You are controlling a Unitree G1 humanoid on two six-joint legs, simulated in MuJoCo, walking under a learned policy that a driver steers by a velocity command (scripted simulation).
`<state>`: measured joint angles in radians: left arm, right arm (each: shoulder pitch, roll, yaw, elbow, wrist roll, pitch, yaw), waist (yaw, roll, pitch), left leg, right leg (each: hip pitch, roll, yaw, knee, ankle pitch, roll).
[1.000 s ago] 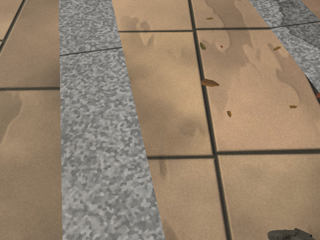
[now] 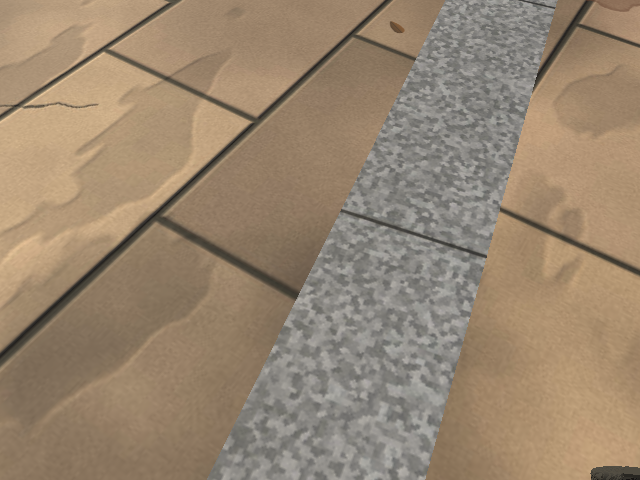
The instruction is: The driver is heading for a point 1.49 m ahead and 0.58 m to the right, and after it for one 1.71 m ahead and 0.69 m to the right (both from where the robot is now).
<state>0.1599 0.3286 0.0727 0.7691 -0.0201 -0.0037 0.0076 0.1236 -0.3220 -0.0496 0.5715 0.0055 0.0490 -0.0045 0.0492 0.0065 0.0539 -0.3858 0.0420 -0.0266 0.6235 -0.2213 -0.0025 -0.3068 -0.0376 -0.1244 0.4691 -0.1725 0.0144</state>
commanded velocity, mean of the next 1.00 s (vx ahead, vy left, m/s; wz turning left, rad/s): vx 0.01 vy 0.00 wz -0.61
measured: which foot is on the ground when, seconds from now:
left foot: down 0.00-0.44, up 0.46-0.94, down 0.96-1.00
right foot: down 0.00-0.00, up 0.02-0.42, down 0.44-0.96, up 0.98-1.00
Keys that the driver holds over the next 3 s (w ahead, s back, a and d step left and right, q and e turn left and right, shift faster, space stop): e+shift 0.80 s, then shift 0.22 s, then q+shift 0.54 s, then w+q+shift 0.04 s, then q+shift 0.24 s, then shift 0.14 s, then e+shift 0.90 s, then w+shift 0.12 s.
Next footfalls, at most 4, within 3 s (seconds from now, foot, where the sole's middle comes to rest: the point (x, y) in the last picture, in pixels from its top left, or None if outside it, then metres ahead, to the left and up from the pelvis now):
0.44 right None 0.02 -0.12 -0.77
0.96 left None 0.19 0.01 -0.77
1.28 right None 0.00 -0.13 -0.77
1.72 left None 0.17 0.08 -0.77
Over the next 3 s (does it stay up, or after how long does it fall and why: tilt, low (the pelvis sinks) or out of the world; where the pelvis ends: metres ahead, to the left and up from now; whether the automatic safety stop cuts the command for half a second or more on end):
stays up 0.22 0.00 0.01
